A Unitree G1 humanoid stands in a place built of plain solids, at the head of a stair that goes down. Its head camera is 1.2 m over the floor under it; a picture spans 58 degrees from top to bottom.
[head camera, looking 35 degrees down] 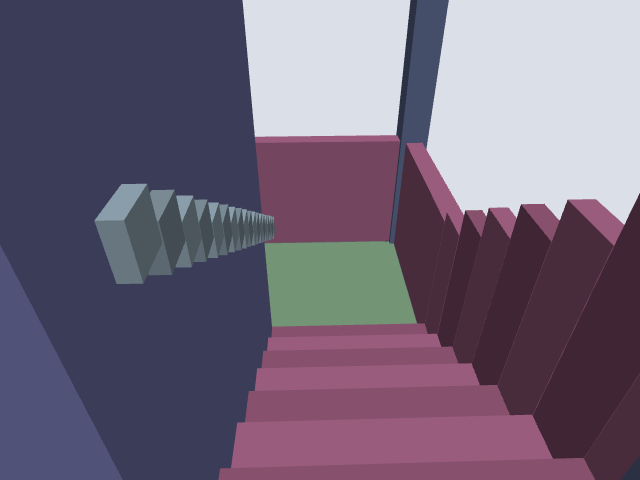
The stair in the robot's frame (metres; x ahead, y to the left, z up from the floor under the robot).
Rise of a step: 0.18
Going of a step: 0.27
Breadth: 1.17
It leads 2 degrees to the left of straight ahead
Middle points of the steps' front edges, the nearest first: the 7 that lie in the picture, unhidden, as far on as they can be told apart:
0.72 -0.27 -0.17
0.99 -0.26 -0.35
1.26 -0.25 -0.53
1.53 -0.24 -0.70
1.80 -0.24 -0.88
2.07 -0.23 -1.05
2.34 -0.22 -1.23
